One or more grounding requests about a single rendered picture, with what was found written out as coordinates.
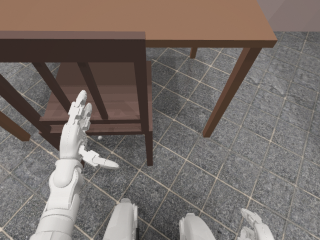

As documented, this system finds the robot right hand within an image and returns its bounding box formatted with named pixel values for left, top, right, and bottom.
left=237, top=208, right=275, bottom=240

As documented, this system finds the robot left thigh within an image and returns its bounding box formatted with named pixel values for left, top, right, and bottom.
left=102, top=202, right=138, bottom=240

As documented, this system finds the robot right shin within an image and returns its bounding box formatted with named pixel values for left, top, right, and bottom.
left=185, top=213, right=195, bottom=217

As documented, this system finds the robot left hand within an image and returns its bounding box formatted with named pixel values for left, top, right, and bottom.
left=59, top=90, right=120, bottom=170

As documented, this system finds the table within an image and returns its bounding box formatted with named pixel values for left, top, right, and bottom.
left=0, top=0, right=278, bottom=142

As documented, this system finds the robot left forearm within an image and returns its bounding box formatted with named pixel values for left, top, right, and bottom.
left=29, top=158, right=83, bottom=240

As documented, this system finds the chair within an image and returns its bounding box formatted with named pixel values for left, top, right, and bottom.
left=0, top=30, right=153, bottom=168

